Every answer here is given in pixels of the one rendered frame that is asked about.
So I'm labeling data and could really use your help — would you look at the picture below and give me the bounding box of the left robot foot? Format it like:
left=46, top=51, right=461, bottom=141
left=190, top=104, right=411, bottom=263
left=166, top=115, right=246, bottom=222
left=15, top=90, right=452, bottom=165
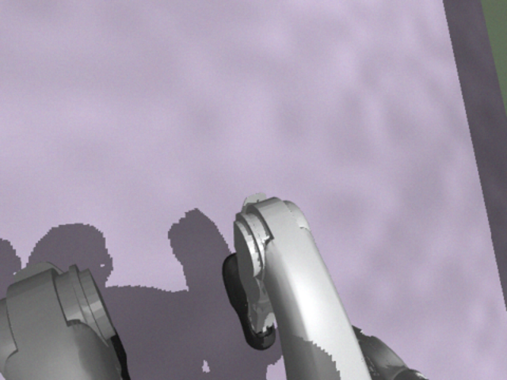
left=110, top=330, right=131, bottom=380

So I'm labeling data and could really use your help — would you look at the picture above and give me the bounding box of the right robot foot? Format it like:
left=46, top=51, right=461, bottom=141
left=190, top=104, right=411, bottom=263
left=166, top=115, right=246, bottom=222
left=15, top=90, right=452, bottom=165
left=222, top=253, right=276, bottom=350

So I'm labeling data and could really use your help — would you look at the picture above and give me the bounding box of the right robot hand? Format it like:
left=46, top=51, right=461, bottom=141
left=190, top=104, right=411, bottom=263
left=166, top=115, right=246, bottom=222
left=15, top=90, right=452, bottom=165
left=352, top=325, right=409, bottom=380

